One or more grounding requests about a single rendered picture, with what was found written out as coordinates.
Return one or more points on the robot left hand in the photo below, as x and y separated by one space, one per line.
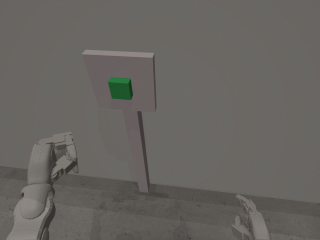
43 158

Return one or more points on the panel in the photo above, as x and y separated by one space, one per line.
101 65

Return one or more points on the button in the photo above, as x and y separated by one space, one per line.
120 88

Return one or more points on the robot right hand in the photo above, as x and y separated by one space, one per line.
255 224

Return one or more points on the left robot forearm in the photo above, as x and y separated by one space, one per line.
33 213

